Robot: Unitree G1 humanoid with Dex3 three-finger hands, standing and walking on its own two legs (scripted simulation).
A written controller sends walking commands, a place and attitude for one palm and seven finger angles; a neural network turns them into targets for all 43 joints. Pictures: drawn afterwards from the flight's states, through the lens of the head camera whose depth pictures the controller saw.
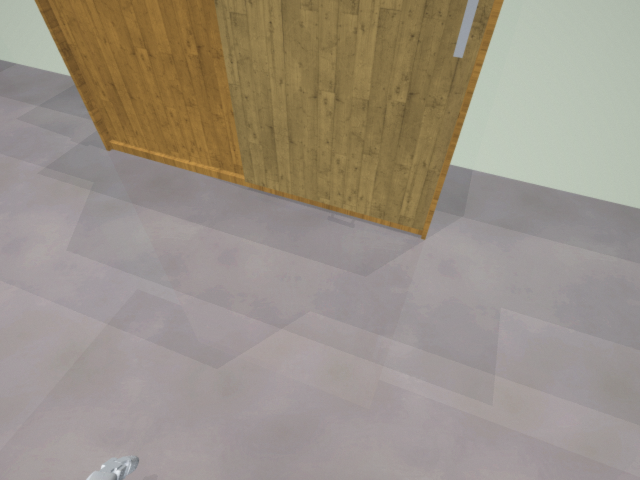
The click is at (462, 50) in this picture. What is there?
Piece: wardrobe's sliding door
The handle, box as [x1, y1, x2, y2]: [453, 0, 478, 57]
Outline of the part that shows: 478,0 468,0 453,56 462,57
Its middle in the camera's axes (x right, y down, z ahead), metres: +0.39 -0.63 +0.94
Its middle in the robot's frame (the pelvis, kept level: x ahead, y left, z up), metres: +1.17 -0.31 +0.19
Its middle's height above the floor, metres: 0.96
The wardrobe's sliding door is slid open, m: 0.00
